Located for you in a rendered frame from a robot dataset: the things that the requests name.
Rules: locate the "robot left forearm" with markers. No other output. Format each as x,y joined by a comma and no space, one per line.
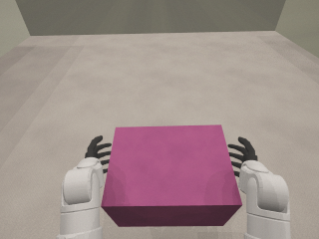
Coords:
80,201

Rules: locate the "carton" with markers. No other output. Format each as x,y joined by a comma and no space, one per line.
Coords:
170,176

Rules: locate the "right robot hand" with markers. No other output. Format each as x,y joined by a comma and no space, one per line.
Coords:
248,153

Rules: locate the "left robot hand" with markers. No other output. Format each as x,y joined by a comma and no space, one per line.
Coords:
93,148

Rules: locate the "robot right forearm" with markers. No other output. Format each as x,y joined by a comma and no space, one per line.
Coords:
267,202

